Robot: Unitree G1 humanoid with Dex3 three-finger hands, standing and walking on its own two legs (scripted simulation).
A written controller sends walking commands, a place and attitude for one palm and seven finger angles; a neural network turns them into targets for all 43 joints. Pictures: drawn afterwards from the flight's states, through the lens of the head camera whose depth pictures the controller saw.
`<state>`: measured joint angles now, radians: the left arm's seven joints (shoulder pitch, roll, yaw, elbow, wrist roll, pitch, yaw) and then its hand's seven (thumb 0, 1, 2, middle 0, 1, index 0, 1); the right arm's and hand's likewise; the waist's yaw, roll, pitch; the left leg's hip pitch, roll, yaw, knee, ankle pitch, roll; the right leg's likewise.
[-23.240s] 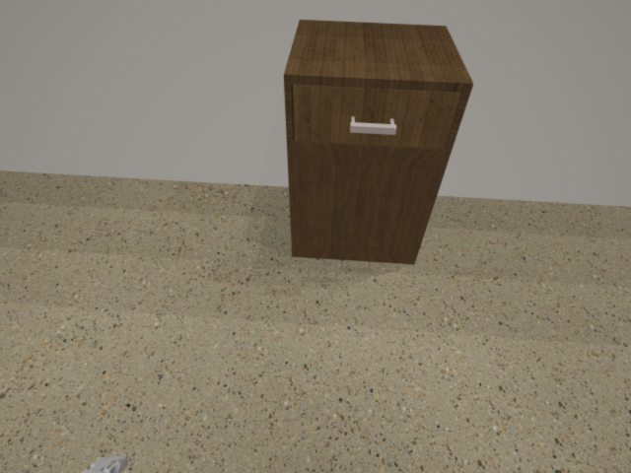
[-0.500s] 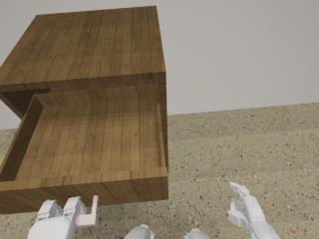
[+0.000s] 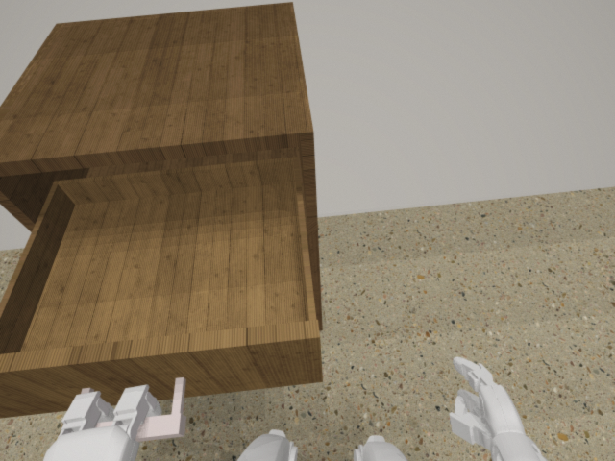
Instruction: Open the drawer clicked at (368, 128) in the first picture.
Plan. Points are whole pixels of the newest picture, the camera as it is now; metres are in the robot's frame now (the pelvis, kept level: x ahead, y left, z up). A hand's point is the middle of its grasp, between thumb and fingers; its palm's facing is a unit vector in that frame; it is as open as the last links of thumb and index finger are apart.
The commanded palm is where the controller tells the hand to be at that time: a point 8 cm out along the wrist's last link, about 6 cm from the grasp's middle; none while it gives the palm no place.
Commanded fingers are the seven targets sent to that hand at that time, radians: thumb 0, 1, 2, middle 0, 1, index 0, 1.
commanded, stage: open the thumb to release the handle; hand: left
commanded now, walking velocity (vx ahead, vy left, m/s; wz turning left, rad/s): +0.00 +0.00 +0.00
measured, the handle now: (129, 411) +0.18 +0.24 -0.01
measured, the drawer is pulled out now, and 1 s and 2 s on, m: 0.30 0.29 0.29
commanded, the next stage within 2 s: lift the hand off the handle in 0.44 s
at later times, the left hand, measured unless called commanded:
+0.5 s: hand out of the picture +0.12 +0.23 -0.02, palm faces -0.10 -0.10 -0.99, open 12.9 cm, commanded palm +0.10 +0.23 +0.02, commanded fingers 0.00 -0.50 0.30 -0.30 -1.20 -0.30 -1.20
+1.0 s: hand (125, 452) +0.14 +0.24 -0.03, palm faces -0.05 -0.08 -1.00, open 13.7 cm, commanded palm +0.12 +0.24 +0.03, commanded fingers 0.00 -0.50 0.30 -0.30 -1.20 -0.30 -1.20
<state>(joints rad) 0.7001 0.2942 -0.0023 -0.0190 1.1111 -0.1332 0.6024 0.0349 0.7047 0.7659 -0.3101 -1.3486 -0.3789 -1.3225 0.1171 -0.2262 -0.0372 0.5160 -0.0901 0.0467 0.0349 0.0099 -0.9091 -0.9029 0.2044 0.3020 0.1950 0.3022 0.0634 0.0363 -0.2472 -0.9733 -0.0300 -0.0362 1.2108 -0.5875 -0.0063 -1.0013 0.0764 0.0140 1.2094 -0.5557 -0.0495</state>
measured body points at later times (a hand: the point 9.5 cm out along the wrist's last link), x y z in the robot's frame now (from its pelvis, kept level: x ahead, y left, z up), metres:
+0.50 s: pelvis +0.00 -0.01 +0.01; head +0.06 -0.03 +0.45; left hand +0.12 +0.24 +0.03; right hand +0.23 -0.22 -0.09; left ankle +0.00 +0.13 -0.64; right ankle +0.01 -0.09 -0.64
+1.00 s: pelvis -0.02 -0.01 +0.01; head +0.04 -0.04 +0.45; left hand +0.13 +0.24 +0.03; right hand +0.20 -0.23 -0.10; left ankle +0.00 +0.13 -0.64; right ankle +0.01 -0.09 -0.64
